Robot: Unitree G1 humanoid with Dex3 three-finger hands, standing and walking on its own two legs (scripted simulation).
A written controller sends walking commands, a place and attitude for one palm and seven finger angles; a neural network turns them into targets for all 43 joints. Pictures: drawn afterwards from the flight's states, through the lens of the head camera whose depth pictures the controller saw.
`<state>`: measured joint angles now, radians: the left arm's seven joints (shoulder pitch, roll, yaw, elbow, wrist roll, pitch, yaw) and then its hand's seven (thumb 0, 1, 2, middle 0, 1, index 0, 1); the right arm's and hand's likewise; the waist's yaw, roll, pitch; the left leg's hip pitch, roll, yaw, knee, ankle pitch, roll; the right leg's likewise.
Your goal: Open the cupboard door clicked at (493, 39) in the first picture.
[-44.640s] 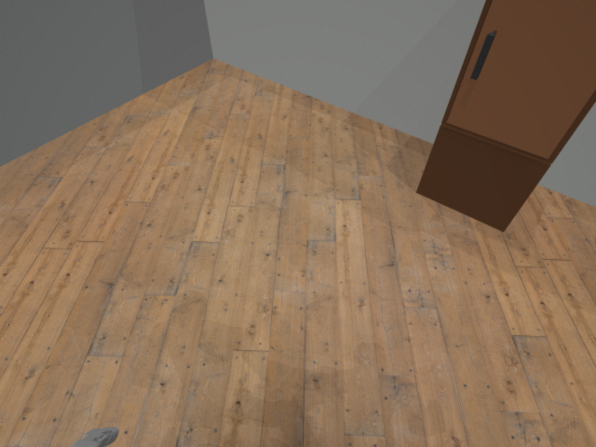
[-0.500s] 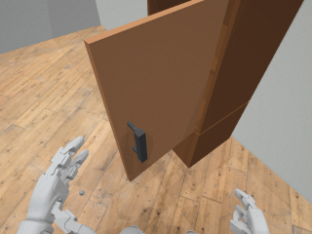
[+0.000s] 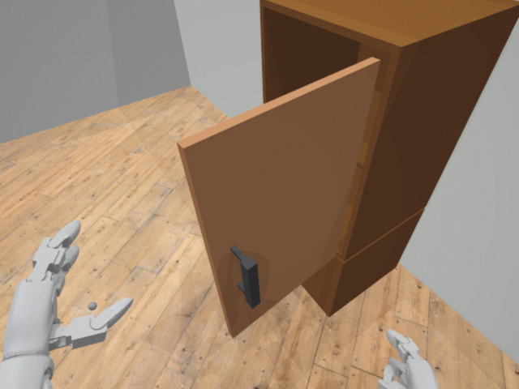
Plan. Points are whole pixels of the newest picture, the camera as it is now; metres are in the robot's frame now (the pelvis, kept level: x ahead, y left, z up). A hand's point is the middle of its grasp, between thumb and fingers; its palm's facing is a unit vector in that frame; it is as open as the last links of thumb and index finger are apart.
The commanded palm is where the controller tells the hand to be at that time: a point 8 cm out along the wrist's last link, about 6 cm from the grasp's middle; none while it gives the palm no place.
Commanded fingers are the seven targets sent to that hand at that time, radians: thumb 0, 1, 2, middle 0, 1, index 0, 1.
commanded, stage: draw the hand back to the body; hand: left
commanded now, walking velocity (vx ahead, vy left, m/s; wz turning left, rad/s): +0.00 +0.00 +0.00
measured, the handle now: (244, 276) +0.33 +0.07 -0.05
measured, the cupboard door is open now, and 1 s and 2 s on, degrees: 95 95 95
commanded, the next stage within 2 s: step back with the hand held close in 0.62 s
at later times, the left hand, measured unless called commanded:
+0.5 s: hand (57, 282) +0.19 +0.25 +0.16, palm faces +0.43 -0.81 -0.40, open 7.6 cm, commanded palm +0.14 +0.29 +0.18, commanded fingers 0.00 0.90 0.90 -0.20 -0.30 -0.20 -0.30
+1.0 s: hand (57, 284) +0.19 +0.25 +0.17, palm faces +0.34 -0.79 -0.51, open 7.4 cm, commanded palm +0.13 +0.29 +0.19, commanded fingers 0.00 0.90 0.90 -0.20 -0.30 -0.20 -0.30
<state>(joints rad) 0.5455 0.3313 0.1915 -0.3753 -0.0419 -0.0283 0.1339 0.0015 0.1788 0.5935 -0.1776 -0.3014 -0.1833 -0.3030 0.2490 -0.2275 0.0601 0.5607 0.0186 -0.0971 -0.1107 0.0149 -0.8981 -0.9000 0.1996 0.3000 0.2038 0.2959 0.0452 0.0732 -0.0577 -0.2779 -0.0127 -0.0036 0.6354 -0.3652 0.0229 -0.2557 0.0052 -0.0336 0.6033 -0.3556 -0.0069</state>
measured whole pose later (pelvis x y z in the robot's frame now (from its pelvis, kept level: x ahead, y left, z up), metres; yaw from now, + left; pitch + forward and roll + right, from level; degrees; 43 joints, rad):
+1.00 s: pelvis -0.02 +0.00 +0.02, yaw -2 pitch +0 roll -1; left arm 0.54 0.39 0.37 -0.41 -0.04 -0.16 0.10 0.02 0.89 0.90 -0.21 -0.30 -0.21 -0.30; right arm 0.16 -0.25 0.00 0.59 0.01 -0.03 -0.08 0.01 -0.90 -0.90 0.20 0.30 0.20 0.30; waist 0.01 0.07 0.02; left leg -0.20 0.01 0.03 0.43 -0.22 0.02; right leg -0.19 0.02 0.00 0.38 -0.19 -0.01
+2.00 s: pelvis -0.18 +0.00 +0.00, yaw -4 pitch +5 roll -2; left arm 0.51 0.42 0.46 -0.52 -0.04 -0.26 0.15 0.02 0.89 0.90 -0.20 -0.30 -0.21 -0.30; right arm 0.12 -0.18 0.01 0.65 -0.02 -0.14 -0.05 0.01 -0.90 -0.90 0.20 0.30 0.21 0.30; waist 0.07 0.00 0.01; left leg -0.57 0.06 0.07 0.46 0.02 0.02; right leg -0.12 0.08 0.07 0.46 -0.45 -0.04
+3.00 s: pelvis -0.30 -0.01 +0.01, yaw -1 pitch -2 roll +0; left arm 0.54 0.37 0.38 -0.43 -0.01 -0.18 0.17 0.02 0.88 0.90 -0.21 -0.30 -0.21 -0.30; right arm 0.28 -0.25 -0.01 0.67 0.00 -0.11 -0.09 0.02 -0.90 -0.90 0.20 0.30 0.20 0.30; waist -0.01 0.00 -0.02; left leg -0.25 0.02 0.03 0.52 -0.24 0.00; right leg -0.24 0.05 -0.06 0.51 -0.25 -0.06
